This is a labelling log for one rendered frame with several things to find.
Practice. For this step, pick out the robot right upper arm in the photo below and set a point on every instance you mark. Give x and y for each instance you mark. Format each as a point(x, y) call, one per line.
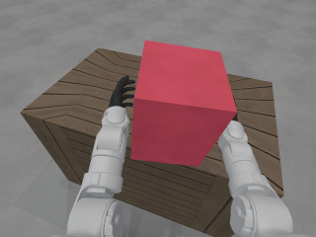
point(260, 216)

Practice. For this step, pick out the robot right forearm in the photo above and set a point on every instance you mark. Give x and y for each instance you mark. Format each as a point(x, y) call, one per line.
point(241, 166)

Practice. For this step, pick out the carton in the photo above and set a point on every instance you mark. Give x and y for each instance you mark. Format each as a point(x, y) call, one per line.
point(182, 104)

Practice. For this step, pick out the left robot hand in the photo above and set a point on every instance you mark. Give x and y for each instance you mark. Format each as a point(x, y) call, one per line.
point(118, 96)

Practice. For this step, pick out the robot left forearm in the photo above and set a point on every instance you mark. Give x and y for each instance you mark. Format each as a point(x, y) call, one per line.
point(104, 175)

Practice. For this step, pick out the right robot hand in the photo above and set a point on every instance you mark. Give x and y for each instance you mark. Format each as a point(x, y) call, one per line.
point(235, 117)

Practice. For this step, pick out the pedestal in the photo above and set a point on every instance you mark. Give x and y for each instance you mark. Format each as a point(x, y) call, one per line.
point(67, 117)

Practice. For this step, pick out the robot left upper arm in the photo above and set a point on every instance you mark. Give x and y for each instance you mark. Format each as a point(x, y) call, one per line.
point(95, 217)

